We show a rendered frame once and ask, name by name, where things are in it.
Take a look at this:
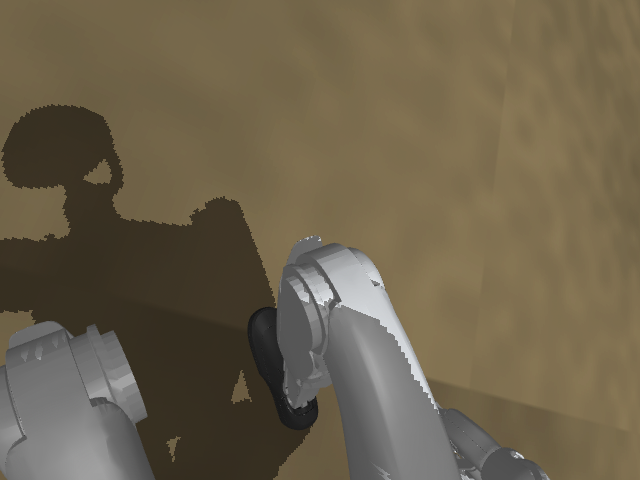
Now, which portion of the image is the right robot hand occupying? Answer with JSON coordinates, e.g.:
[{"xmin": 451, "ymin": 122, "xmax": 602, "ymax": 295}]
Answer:
[{"xmin": 435, "ymin": 401, "xmax": 502, "ymax": 480}]

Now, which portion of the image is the right robot foot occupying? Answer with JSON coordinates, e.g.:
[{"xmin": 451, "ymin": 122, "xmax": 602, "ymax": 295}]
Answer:
[{"xmin": 247, "ymin": 307, "xmax": 318, "ymax": 430}]

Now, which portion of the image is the right robot arm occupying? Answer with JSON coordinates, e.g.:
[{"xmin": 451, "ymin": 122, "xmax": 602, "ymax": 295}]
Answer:
[{"xmin": 481, "ymin": 447, "xmax": 550, "ymax": 480}]

